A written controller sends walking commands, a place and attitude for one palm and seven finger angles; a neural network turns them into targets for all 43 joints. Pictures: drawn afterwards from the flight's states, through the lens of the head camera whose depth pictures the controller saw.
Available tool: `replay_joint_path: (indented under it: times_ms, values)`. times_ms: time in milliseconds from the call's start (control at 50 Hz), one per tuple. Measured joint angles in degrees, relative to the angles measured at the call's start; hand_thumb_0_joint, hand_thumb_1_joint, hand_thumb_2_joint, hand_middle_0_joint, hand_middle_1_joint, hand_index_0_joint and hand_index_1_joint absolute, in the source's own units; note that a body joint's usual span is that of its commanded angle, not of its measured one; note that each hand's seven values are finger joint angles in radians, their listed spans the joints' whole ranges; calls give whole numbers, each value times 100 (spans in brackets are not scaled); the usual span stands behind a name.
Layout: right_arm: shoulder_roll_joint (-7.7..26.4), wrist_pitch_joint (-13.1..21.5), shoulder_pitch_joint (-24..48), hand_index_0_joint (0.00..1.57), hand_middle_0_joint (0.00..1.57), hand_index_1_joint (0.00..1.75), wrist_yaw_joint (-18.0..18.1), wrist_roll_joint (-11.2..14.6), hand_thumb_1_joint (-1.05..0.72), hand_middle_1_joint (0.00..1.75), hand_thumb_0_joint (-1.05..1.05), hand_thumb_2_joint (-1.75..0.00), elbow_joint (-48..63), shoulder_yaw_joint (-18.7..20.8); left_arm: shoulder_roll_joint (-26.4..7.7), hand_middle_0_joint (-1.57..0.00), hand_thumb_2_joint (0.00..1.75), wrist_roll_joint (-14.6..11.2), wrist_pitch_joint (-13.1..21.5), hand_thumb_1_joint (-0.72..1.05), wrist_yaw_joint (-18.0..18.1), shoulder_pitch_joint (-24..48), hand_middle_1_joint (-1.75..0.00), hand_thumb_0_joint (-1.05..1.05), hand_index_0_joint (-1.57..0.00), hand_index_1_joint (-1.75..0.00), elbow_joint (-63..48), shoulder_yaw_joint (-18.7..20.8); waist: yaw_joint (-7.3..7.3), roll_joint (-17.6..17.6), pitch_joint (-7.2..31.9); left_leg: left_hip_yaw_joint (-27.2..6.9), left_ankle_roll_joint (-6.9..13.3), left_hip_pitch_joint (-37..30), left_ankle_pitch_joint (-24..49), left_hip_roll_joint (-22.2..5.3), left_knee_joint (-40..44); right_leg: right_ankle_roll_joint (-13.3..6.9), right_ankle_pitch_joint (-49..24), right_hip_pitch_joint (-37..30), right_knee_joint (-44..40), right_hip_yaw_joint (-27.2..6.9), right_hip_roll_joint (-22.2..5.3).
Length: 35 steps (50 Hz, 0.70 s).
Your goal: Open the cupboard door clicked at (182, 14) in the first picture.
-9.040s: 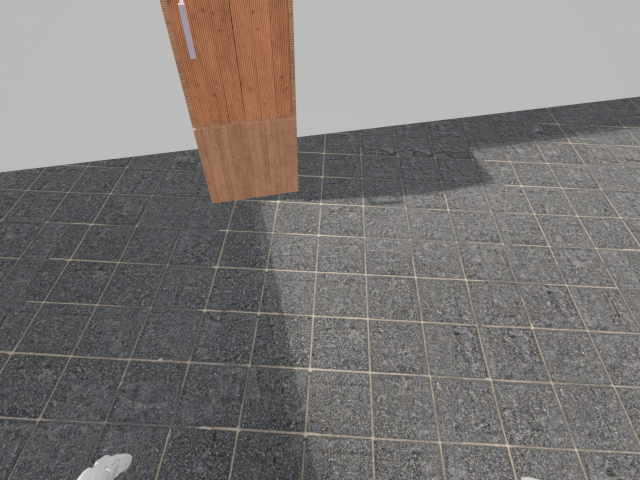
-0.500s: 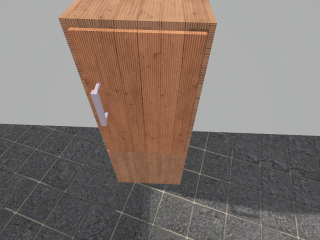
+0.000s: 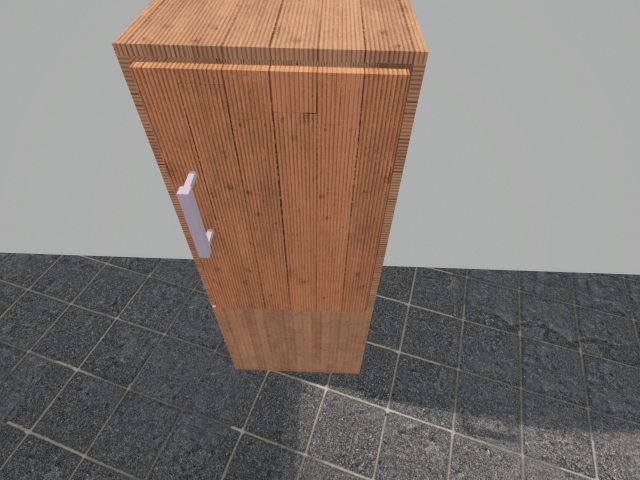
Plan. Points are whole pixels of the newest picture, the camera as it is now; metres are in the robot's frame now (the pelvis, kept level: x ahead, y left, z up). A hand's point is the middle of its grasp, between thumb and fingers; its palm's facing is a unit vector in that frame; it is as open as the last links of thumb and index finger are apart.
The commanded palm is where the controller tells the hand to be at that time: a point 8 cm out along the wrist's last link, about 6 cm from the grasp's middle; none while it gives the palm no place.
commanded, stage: raise the hand with hooked fingers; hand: left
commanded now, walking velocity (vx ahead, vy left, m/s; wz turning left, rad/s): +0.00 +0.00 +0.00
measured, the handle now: (198, 216) +0.52 +0.25 +0.00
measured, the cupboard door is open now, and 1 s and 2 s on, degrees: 0 0 0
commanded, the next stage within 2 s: none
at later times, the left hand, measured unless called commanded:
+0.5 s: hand (188, 468) +0.15 +0.17 -0.05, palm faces -0.04 -1.00 +0.02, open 8.4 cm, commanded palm +0.12 +0.25 -0.05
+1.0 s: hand (126, 435) +0.17 +0.24 -0.02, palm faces +0.07 -1.00 -0.06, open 11.4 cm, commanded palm +0.15 +0.30 -0.02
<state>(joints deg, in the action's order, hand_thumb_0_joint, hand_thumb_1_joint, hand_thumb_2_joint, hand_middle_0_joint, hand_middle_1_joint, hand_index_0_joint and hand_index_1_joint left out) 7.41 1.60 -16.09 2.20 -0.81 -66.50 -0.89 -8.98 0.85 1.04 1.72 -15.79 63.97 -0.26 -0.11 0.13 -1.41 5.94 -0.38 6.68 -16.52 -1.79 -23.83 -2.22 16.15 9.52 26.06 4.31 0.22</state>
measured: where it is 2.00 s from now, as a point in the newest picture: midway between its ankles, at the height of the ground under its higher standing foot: outside the picture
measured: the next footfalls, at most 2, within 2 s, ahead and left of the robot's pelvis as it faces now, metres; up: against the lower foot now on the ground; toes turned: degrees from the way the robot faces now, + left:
none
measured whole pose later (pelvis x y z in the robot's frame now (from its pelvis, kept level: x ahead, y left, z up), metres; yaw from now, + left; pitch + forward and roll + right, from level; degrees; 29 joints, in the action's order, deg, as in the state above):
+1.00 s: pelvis -0.07 +0.02 -0.07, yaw +2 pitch +12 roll -2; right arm 12.9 13.0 -18.3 3.1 1.3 -32.3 -2.2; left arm -15.6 -16.6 18.0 -16.0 -15.6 4.5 14.7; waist 1.2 -1.3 5.5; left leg 2.7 1.9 45.0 -26.4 -2.2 -59.1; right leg -1.3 23.8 44.4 56.1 6.5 -1.9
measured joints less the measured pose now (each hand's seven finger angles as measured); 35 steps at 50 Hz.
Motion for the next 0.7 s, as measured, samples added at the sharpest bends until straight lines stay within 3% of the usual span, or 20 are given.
replay_joint_path:
  times_ms: [120,140,160,200,240,320,400,440,500,580,640,700]
  values:
    - [29,-26,4,20,20,29,-8,10,-92,30,1,-90,33,3,34,-20,90,10,31,92,41,-7,-30,1,-20,-30,12,-11,-6,-47,3,-28,-17,122,0,-44,-134,-1,-36,31,-28,32,32]
    - [86,10,-73,20,20,30,16,82,-92,30,1,-90,280,-26,24,-20,90,-224,-320,93,84,-284,-30,2,-20,-30,-852,26,-4,-76,-45,-42,-11,178,-49,-64,-229,3,-42,71,12,37,49]
    - [151,237,-202,20,20,30,89,130,-93,30,2,-90,547,-43,-24,-20,90,-390,-422,94,122,-619,-30,3,-21,-30,-1889,87,-42,-82,-77,-30,2,175,-76,-50,-231,0,-25,111,86,19,36]
    - [323,762,-371,20,20,30,200,228,-93,30,2,-90,906,7,-116,-20,90,-618,-132,94,316,-979,-31,4,-21,-31,-3414,90,-66,-154,18,-63,22,279,-65,11,-297,9,34,224,229,48,-35]
    - [532,1048,-341,20,20,30,230,308,-93,30,2,-90,1269,75,-128,-20,89,-853,67,93,352,-932,-32,4,-21,-32,-4424,130,18,-273,128,-163,57,480,-68,78,-467,39,90,371,390,144,-120]
    - [812,1380,103,20,20,30,168,214,-92,30,2,-90,2035,211,-118,-20,87,-1039,1190,85,-115,-160,-36,3,-21,-35,-5043,417,185,-280,464,-241,89,1395,-217,131,-1195,43,281,1256,1129,216,-242]
    - [847,1527,560,20,20,29,-64,167,-91,30,2,-90,2826,347,-70,-20,83,-1358,2551,77,-1270,282,-40,1,-21,-40,-4941,703,145,75,708,-128,38,2452,-537,40,-2177,-50,568,2393,2150,87,-230]
    - [906,1520,687,20,20,29,-159,180,-91,30,2,-90,3218,403,-55,-21,82,-1419,2976,72,-1857,221,-43,1,-21,-43,-4824,776,113,196,764,-152,47,2902,-728,6,-2675,-78,731,2839,2622,82,-223]
    - [987,1384,781,20,20,29,-183,213,-91,30,1,-90,3703,464,-120,-22,79,-1438,2944,64,-2226,-70,-48,1,-22,-47,-4783,831,7,312,791,-198,27,3454,-951,-21,-3319,-106,954,3356,3217,109,-242]
    - [965,1287,789,20,20,29,-102,215,-91,30,1,-90,4011,436,-227,-23,75,-1459,2673,54,-1991,-484,-53,1,-23,-53,-5108,950,-151,263,713,-378,25,3944,-1152,-51,-3909,-124,1122,3707,3647,273,-249]
    - [832,1297,744,20,19,30,-21,172,-91,30,1,-90,3938,268,-354,-23,72,-1469,2795,47,-1778,-567,-58,2,-24,-58,-5668,1035,-245,150,684,-536,32,4202,-1239,-77,-4201,-129,1171,3841,3789,423,-235]
    - [679,1323,693,20,20,30,33,161,-91,30,1,-90,3709,7,-490,-23,69,-1540,2933,40,-1869,-277,-62,2,-24,-62,-6052,1016,-259,-22,664,-665,49,4373,-1274,-88,-4376,-117,1165,3903,3828,545,-223]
